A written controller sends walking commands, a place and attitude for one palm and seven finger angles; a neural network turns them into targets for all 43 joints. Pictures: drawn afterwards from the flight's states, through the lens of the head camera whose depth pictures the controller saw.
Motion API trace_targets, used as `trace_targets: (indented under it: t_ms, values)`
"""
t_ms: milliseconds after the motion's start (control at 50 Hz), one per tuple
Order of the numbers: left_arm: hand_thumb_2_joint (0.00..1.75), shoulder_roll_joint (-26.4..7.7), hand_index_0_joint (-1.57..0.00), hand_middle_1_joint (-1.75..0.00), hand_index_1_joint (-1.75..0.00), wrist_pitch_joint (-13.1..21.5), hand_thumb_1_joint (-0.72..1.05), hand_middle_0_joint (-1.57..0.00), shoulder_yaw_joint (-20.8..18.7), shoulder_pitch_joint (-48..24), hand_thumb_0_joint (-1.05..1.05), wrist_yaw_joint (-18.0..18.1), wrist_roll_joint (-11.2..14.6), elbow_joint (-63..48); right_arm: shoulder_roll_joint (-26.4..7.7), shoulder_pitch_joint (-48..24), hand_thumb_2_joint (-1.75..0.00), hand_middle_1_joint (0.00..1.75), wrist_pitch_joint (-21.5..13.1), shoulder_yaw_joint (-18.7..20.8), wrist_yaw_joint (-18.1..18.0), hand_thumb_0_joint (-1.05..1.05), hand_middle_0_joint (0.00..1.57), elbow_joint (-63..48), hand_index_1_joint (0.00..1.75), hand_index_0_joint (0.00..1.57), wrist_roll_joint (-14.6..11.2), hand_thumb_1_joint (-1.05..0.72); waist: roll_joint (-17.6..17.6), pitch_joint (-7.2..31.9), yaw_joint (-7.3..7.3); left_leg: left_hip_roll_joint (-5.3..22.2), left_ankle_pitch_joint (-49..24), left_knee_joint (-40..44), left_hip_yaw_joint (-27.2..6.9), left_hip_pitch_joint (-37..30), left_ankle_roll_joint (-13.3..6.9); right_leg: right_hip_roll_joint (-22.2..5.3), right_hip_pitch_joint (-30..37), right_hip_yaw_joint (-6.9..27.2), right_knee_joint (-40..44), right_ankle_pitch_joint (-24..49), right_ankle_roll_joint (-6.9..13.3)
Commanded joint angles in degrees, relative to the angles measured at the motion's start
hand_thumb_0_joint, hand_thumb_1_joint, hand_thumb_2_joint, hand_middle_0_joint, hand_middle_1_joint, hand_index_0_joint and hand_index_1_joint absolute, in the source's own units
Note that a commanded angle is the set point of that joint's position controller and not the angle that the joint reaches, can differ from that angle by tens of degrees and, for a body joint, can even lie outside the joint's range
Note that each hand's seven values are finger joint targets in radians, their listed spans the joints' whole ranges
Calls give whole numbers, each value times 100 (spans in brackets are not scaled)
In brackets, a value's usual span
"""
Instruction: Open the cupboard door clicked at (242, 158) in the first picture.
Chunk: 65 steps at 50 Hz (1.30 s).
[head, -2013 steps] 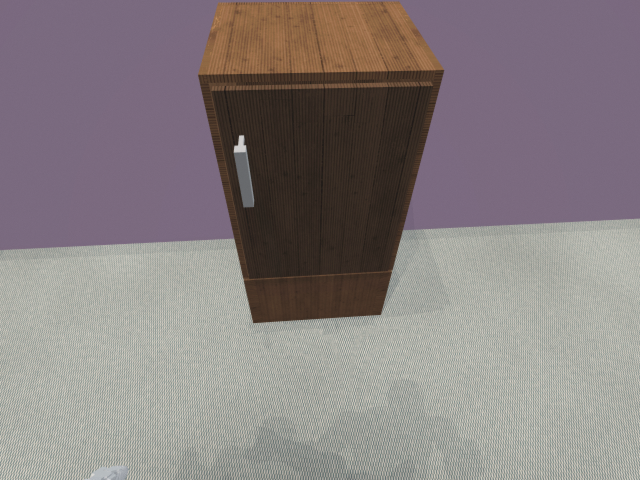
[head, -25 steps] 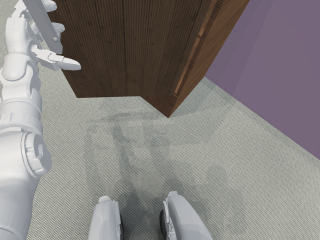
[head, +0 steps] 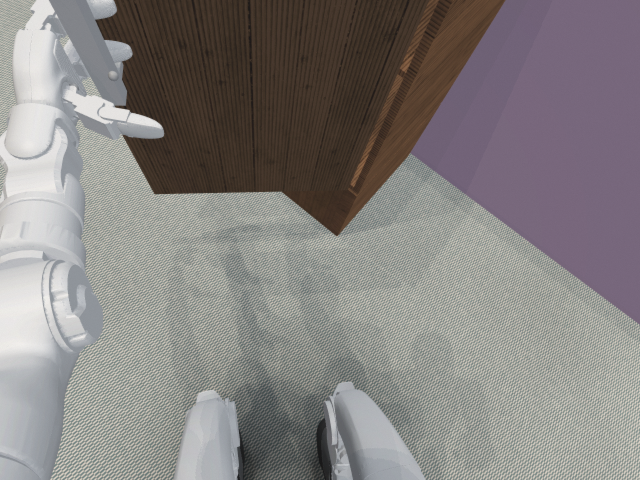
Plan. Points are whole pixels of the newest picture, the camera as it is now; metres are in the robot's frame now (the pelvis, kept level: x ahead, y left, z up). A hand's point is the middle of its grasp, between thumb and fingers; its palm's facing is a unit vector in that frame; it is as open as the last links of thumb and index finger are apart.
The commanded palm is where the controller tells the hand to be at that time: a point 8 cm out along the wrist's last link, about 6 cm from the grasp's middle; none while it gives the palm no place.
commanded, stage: close the thumb around the handle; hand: left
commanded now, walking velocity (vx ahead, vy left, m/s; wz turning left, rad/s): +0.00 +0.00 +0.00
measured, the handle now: (95, 36) +0.62 +0.19 +0.07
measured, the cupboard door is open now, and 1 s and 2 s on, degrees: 45 47 87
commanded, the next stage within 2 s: pull the door open along its arc in 0.68 s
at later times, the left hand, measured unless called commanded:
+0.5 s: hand (111, 75) +0.56 +0.17 +0.07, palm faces -0.01 -1.00 -0.02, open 7.3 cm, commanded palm +0.54 +0.20 +0.07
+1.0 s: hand (111, 88) +0.54 +0.17 +0.07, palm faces -0.02 -1.00 -0.01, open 5.9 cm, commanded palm +0.50 +0.21 +0.07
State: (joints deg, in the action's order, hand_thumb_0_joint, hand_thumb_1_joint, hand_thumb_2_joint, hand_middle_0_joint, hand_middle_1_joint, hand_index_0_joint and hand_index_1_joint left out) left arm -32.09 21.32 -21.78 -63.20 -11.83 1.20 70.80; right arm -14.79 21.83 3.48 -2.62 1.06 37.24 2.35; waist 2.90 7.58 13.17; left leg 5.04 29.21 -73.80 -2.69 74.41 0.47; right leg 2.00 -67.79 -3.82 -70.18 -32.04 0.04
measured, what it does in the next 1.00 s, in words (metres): stands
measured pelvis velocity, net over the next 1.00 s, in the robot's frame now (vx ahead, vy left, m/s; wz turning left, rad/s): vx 0.01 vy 0.01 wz -0.01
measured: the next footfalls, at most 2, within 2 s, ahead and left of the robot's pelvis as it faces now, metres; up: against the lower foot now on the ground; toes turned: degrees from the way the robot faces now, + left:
none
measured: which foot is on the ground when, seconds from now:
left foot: down 0.00-1.00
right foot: down 0.00-1.00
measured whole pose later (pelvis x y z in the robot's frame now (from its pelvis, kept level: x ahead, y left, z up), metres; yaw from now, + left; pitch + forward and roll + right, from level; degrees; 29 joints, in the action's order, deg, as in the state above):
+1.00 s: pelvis +0.01 +0.01 +0.01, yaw -1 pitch +28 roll -4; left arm -29.1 22.3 -23.4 -55.6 -12.7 3.0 65.4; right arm -14.4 22.0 4.2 -2.1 1.4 36.5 1.9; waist 3.1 8.2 12.3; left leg 5.2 29.4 -71.9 -1.1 70.9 0.0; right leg 2.2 -65.0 -2.2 -68.3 -31.6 -0.5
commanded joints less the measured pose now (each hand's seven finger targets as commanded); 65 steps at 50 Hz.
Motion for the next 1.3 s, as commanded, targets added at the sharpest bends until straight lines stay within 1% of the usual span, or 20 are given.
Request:
trace_targets:
  t_ms: [0,120,180,360,400,460,600,640,660,720,780,880,920,960,1040,1160,1180,1200,1220,1280]
  values:
    - [35,-1088,-31,-121,-121,347,-39,-31,28,-2812,0,-18,31,-1331,-1081,1320,-90,30,-24,410,-53,0,20,-80,30,20,13,-90,1123,3285,203,-211,-2543,487,-171,-3397,-233,193,654,86,900,2135,135]
    - [49,-1111,-33,-125,-125,374,-5,-33,-72,-2610,0,-45,92,-1469,-1074,1319,-90,30,-31,419,-35,0,20,-102,30,20,15,-90,1104,3429,129,-214,-2737,511,-171,-3528,-226,198,778,84,881,2334,142]
    - [56,-1115,-34,-127,-127,342,12,-34,-70,-2608,0,-35,95,-1337,-1090,1307,-90,30,-20,410,-40,0,20,-99,30,20,1,-90,936,3161,179,-203,-2572,558,-183,-3402,-225,203,711,62,942,2182,123]
    - [78,-1123,-38,-132,-132,425,62,-38,-97,-2603,0,-23,84,-1393,-1083,1324,-90,30,-35,412,-39,0,20,-77,30,20,22,-90,1146,3299,120,-189,-2764,564,-215,-3618,-189,193,620,37,885,2205,146]
    - [83,-937,-39,-133,-133,402,73,-39,47,-2664,0,-24,84,-1376,-1082,1313,-90,30,-31,428,-38,0,20,-75,30,20,21,-90,965,3208,209,-188,-2660,567,-231,-3570,-202,195,569,34,920,2136,127]
    - [90,-1014,-40,-135,-135,440,90,-40,-21,-2689,0,-1,93,-1513,-1086,1313,-90,30,-31,435,-31,0,20,-83,30,20,31,-90,1183,3379,125,-206,-2733,565,-211,-3671,-192,191,633,49,914,2187,139]
    - [90,-1003,-40,-135,-135,469,90,-40,-37,-2573,0,0,120,-1572,-1084,1291,-90,30,-18,449,-28,0,20,-79,30,20,19,-90,1023,3339,121,-212,-2721,617,-202,-3651,-194,201,775,56,957,2268,130]
    - [90,-1043,-40,-135,-135,500,90,-40,-95,-2432,0,4,120,-1548,-1081,1296,-90,30,-25,443,-24,0,20,-88,30,20,17,-90,1130,3398,50,-216,-2854,639,-198,-3763,-175,197,787,44,945,2326,145]
    - [90,-988,-40,-135,-135,491,90,-40,-37,-2461,0,-7,131,-1514,-1073,1264,-90,30,-27,436,-22,0,20,-81,30,20,10,-90,1051,3290,103,-218,-2760,613,-171,-3659,-189,201,774,60,968,2315,131]
    - [90,-1210,-40,-135,-135,530,90,-40,-216,-2407,0,-22,127,-1504,-1084,1276,-90,30,-25,432,-41,0,20,-99,30,20,12,-90,953,3337,67,-226,-2749,600,-146,-3512,-212,204,949,89,934,2406,135]
    - [90,-1182,-40,-135,-135,510,90,-40,-159,-2443,0,-37,120,-1361,-1076,1240,-90,30,-20,407,-44,0,20,-104,30,20,5,-90,960,3092,89,-217,-2612,598,-151,-3409,-207,208,836,79,950,2247,126]
    - [90,-1134,-40,-135,-135,534,90,-40,-270,-1788,0,-132,236,-1715,-1057,1177,-90,30,-4,451,-24,0,20,-233,30,20,-15,-90,1009,3483,-144,-243,-2923,645,-74,-3580,-187,189,1219,98,923,2645,130]
    - [90,-1058,-40,-135,-135,552,90,-40,-300,-1461,0,-157,311,-1824,-1044,1162,-90,30,-5,469,-9,0,20,-289,30,20,-34,-90,892,3545,-217,-261,-2997,701,-69,-3625,-191,199,1373,102,928,2773,136]
    - [90,-861,-40,-135,-135,515,90,-40,-241,-967,0,-184,381,-1854,-1018,1092,-90,30,16,484,-2,0,20,-342,30,20,-75,-90,634,3349,-281,-272,-2905,787,-13,-3509,-191,194,1524,81,991,2824,107]
    - [90,-496,-40,-135,-135,547,90,-40,-95,4,0,-167,499,-2530,-955,932,-90,30,25,547,36,0,20,-522,30,20,-150,-90,609,3479,-519,-326,-3036,970,71,-3712,-174,179,1870,80,1055,3068,107]
    - [90,236,-40,-135,-135,568,90,-40,263,1516,0,-16,735,-3376,-878,551,-90,30,12,616,88,0,20,-737,30,20,-241,-90,175,2834,-688,-395,-2654,1226,220,-3495,-168,138,2212,92,1248,3082,78]
    - [90,409,-40,-135,-135,518,90,-40,-595,1725,0,889,1127,-3477,-717,444,-90,30,-39,612,52,0,20,-783,30,20,-182,-90,-11,2694,-1130,-390,-2599,1339,276,-3298,-95,145,2386,26,1273,2933,43]
    - [90,968,-40,-135,-135,489,90,-40,-89,2084,0,1315,992,-3585,-659,344,-90,30,-97,593,104,0,20,-842,30,20,-154,-90,50,2532,-1005,-409,-2495,1416,298,-3270,-62,147,2334,5,1301,2844,24]
    - [90,1084,-40,-135,-135,515,90,-40,-121,2265,0,1682,917,-3751,-648,343,-90,30,-134,599,132,0,20,-825,30,20,-122,-90,-129,2475,-1044,-397,-2481,1431,284,-3227,-45,139,2345,-25,1281,2792,43]
    - [90,1455,-40,-135,-135,625,90,-40,47,2499,0,2683,536,-4137,-562,215,-90,30,-144,609,194,0,20,-808,30,20,21,-90,-183,2400,-1075,-409,-2486,1453,351,-3166,-1,83,2479,27,1231,2920,42]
